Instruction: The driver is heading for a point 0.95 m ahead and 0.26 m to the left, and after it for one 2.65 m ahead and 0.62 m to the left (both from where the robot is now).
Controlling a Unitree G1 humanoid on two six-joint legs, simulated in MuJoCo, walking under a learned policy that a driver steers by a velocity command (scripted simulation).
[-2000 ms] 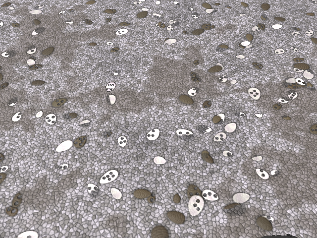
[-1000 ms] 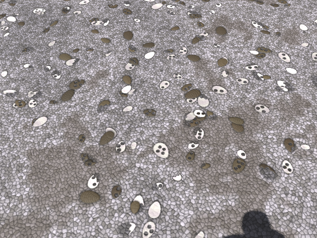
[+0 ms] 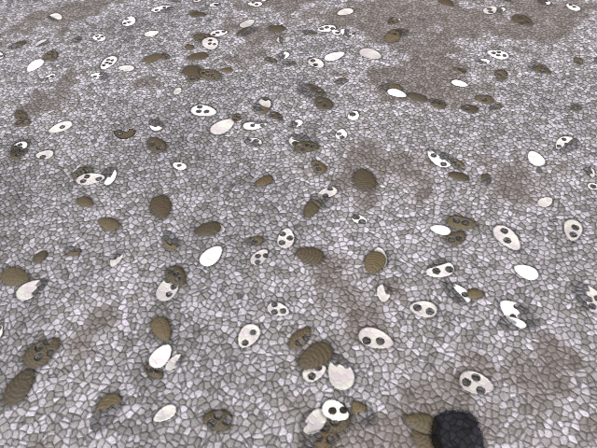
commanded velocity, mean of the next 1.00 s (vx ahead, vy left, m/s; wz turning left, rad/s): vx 0.31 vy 0.00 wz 0.12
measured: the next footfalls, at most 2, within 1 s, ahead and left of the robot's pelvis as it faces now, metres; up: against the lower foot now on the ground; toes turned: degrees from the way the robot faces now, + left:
left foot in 0.20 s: +0.28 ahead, +0.12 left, +0.00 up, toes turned +4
right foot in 0.68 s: +0.50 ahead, -0.05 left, +0.00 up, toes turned -2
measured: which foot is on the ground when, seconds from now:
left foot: up 0.00-0.18, down 0.20-0.70, up 0.72-1.00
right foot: down 0.00-0.20, up 0.22-0.66, down 0.68-1.00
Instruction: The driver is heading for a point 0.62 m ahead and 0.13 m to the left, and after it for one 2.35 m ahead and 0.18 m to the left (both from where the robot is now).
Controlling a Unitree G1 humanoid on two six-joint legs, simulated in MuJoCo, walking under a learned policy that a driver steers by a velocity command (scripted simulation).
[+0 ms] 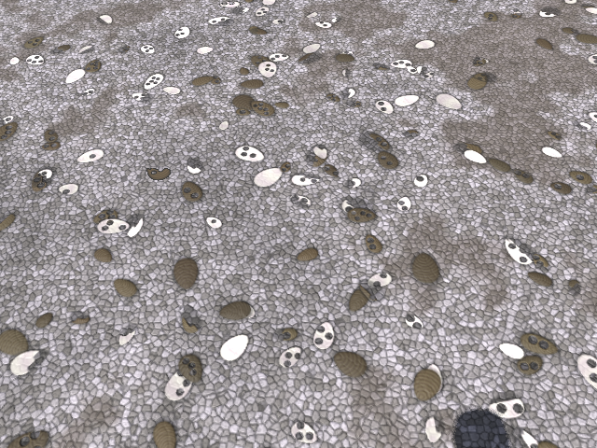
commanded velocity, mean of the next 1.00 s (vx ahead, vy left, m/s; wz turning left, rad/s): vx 0.32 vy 0.00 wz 0.35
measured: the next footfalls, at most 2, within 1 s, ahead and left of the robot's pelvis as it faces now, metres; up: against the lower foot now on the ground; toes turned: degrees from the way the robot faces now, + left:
left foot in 0.14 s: +0.01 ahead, +0.11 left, +0.00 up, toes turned +9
right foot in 0.64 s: +0.23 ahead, -0.04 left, +0.00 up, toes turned +18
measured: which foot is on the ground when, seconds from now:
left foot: up 0.00-0.12, down 0.14-0.64, up 0.66-1.00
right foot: down 0.00-0.14, up 0.16-0.62, down 0.64-1.00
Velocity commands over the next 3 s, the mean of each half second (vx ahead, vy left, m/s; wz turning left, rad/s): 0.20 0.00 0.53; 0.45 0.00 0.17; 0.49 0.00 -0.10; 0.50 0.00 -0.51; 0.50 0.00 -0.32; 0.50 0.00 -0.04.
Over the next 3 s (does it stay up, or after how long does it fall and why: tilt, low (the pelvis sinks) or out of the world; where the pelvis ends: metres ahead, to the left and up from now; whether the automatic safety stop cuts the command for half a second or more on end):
stays up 1.34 0.15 0.01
